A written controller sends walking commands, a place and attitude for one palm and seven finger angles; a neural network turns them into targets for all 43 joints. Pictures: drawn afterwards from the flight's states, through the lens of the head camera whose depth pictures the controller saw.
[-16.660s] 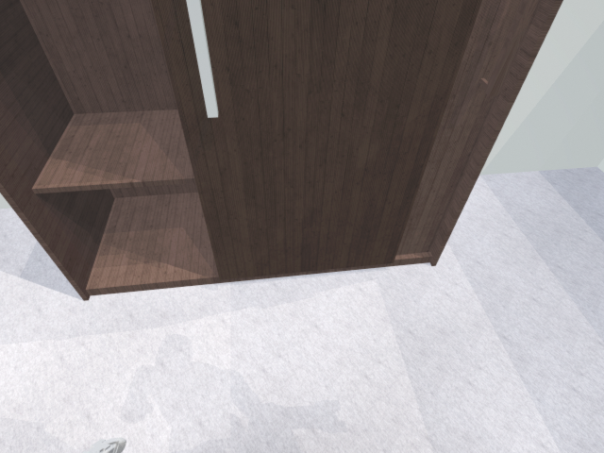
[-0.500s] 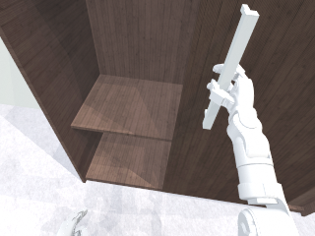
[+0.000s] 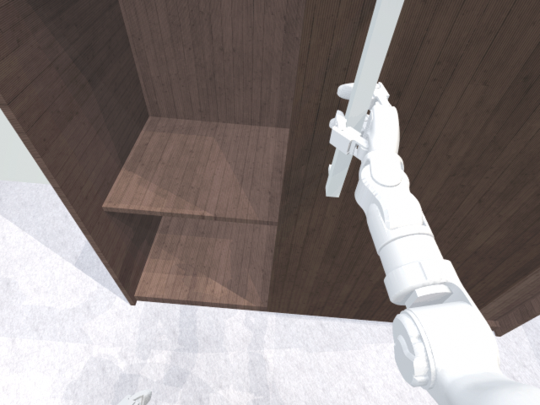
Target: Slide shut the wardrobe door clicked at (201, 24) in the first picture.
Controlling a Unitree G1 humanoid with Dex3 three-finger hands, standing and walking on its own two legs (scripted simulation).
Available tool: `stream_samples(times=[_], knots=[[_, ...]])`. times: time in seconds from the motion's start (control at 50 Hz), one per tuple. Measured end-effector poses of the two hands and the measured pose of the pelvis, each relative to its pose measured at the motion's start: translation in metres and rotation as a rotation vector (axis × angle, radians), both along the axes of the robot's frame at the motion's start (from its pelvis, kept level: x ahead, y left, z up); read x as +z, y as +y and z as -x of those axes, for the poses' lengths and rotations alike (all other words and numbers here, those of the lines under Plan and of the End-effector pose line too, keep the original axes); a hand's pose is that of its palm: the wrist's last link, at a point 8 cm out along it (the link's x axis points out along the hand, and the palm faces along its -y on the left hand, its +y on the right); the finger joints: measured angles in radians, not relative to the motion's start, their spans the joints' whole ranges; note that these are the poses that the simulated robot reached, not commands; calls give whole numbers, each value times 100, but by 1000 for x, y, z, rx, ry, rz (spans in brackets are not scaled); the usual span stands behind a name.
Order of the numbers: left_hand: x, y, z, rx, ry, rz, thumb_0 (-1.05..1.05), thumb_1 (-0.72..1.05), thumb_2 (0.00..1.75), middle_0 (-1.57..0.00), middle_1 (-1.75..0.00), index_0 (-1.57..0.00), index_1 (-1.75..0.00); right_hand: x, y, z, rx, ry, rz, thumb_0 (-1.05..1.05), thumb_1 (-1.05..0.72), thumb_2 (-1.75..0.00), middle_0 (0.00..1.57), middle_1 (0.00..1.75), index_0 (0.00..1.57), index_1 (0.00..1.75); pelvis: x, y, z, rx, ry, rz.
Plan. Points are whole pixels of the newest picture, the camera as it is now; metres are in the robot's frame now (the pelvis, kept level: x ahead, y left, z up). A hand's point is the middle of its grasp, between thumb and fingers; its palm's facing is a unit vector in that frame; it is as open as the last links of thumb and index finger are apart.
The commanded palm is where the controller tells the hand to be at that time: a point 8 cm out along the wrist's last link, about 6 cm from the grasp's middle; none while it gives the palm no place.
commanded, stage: tug the door sideways, standing still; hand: right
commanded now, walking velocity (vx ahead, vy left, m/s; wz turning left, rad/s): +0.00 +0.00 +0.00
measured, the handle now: (352, 108) +0.51 -0.08 +0.19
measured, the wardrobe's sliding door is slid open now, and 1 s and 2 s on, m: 0.50 0.49 0.32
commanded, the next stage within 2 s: step sideways, sliding the door along in 0.20 s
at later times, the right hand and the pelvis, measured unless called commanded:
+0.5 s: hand (338, 135) +0.46 -0.06 +0.18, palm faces -0.02 +0.99 -0.14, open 6.3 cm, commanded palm +0.44 -0.09 +0.18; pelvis -0.01 +0.01 -0.01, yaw +3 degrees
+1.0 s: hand (327, 133) +0.46 -0.04 +0.18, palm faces +0.17 +0.98 -0.10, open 6.3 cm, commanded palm +0.44 -0.03 +0.18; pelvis +0.04 +0.11 -0.02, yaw -8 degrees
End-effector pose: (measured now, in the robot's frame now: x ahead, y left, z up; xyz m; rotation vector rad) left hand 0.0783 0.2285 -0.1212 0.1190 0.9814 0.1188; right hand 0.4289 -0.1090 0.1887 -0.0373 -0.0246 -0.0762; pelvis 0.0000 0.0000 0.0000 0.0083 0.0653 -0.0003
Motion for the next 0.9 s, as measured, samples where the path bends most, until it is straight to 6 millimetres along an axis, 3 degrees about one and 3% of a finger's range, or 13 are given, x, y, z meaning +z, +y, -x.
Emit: stream_samples(times=[0.22,0.44,0.56,0.7,0.8,0.9], knots=[[0,5,19,4,-1,-11,1,91,90,-20,-30,-20,-30,0,2,0,5,-8,3,1,-74,-81,34,140,26,140,-1,-1,7,1,7,1],[0,17,8,67,-44,-44,1,91,90,-20,-30,-21,-30,-2,-5,-6,97,-89,87,-3,-66,-79,39,140,29,140,-4,2,12,46,-14,11],[-12,32,-4,81,-2,-55,1,91,90,-20,-30,-20,-30,-5,-5,-8,93,-143,109,-7,-64,-81,43,140,27,140,-13,18,5,45,-52,6],[-13,48,-37,-4,79,-66,1,91,90,-20,-30,-20,-30,-8,0,-7,52,-167,60,-4,-68,-85,45,140,25,140,-11,43,-11,-37,-87,3],[-6,56,-82,-71,4,-62,1,91,90,-20,-30,-20,-30,-12,4,-8,33,-213,19,-3,-72,-86,45,140,22,140,-13,58,-15,-39,-82,19],[-14,59,-126,-161,-63,0,1,91,90,-20,-30,-20,-30,-13,8,-8,-9,-252,59,-4,-72,-86,45,140,18,140,-22,84,-22,-62,-123,18]])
